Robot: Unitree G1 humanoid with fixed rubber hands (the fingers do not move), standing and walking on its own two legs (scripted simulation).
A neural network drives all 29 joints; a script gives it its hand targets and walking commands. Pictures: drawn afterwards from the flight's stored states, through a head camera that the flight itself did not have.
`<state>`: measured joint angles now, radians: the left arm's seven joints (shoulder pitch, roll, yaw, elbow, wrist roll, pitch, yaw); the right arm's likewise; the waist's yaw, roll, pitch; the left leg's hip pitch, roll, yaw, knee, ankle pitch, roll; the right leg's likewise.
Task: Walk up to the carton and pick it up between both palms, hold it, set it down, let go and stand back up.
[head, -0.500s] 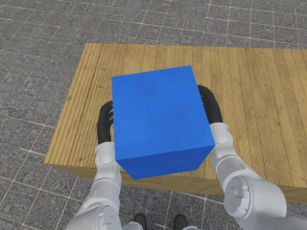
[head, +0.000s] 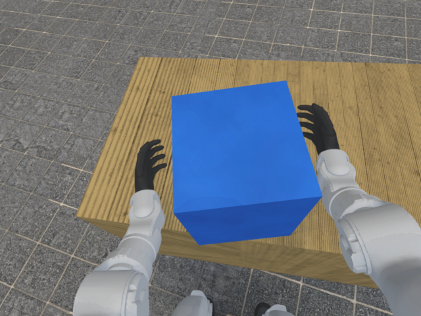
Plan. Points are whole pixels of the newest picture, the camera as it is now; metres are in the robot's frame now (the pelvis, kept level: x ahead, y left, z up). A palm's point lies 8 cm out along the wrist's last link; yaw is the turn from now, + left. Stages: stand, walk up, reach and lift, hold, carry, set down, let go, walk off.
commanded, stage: set down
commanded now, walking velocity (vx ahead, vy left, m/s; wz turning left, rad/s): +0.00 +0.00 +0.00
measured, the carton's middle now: (237, 173) +0.38 +0.03 -0.01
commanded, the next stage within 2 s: none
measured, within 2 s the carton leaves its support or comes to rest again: neither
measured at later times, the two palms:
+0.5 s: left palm (131, 159) +0.35 +0.22 +0.06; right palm (356, 117) +0.46 -0.16 +0.08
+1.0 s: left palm (106, 124) +0.36 +0.22 +0.16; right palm (386, 78) +0.46 -0.17 +0.17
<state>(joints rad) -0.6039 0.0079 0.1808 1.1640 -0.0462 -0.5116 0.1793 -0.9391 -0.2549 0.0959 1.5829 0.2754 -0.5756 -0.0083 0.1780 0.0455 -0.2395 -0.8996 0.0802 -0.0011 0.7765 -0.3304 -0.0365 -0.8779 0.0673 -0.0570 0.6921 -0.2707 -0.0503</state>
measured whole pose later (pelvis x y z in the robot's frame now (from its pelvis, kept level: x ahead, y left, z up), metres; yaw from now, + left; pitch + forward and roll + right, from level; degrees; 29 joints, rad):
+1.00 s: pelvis -0.02 -0.02 +0.04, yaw +1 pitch +11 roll +0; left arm -0.69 0.14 0.12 0.59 -0.13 0.24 0.18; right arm -0.94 -0.43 0.12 1.08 0.42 0.02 0.08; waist 0.14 0.00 -0.12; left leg -0.47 0.06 0.01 0.46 -0.18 -0.05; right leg -0.48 0.06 -0.05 0.43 -0.15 -0.06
